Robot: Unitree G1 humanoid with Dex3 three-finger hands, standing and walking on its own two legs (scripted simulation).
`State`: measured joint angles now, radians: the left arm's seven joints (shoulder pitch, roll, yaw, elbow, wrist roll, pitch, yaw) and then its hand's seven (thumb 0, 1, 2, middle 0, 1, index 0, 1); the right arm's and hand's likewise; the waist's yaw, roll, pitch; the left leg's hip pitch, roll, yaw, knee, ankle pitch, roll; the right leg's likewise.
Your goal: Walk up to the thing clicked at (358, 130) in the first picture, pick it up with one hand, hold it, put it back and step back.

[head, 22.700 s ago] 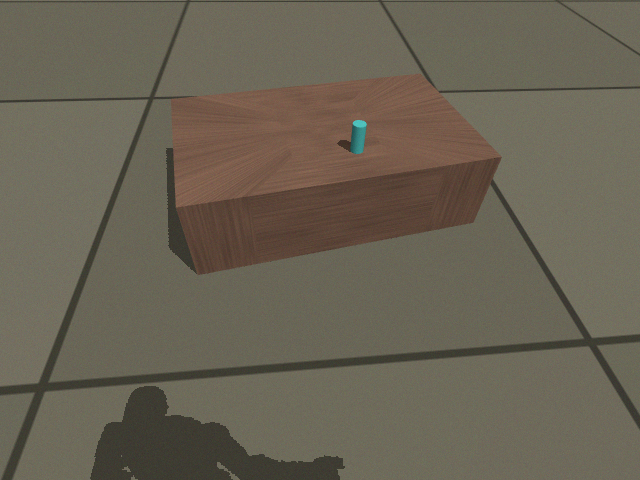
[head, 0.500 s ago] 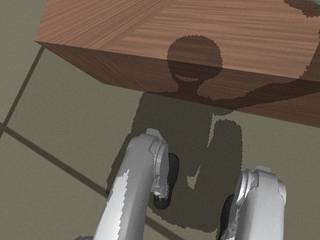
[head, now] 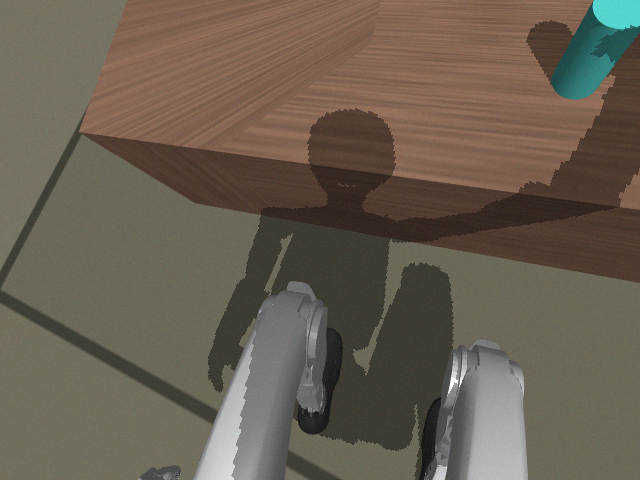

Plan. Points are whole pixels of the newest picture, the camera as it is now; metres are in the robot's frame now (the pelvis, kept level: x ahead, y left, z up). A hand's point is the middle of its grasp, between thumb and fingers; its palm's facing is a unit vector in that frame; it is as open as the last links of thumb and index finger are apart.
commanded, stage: rise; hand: right
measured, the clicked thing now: (596, 47) +0.63 -0.16 -0.05
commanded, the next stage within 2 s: home in 0.04 s
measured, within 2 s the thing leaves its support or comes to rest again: neither
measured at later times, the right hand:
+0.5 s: hand out of the picture +0.55 -0.29 +0.14, palm faces +0.20 +0.90 -0.38, open 17.0 cm
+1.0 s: hand out of the picture +0.35 -0.20 +0.18, palm faces +0.15 +0.94 -0.29, open 17.2 cm
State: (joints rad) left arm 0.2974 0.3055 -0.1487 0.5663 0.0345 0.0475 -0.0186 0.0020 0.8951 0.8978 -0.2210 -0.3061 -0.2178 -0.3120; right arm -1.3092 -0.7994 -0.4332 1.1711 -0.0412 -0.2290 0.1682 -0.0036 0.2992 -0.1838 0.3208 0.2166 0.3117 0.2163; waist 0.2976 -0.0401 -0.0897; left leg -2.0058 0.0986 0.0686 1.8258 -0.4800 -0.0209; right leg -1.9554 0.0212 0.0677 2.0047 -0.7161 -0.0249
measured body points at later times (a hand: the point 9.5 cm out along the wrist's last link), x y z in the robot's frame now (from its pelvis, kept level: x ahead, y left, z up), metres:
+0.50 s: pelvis +0.05 +0.00 +0.17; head +0.23 -0.03 +0.58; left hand +0.06 +0.26 +0.06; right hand +0.54 -0.34 +0.16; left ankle +0.13 +0.14 -0.43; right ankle +0.05 -0.11 -0.43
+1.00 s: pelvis +0.10 +0.01 +0.27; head +0.15 +0.01 +0.72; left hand +0.22 +0.26 +0.16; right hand +0.34 -0.25 +0.20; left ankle +0.13 +0.14 -0.43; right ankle +0.05 -0.11 -0.43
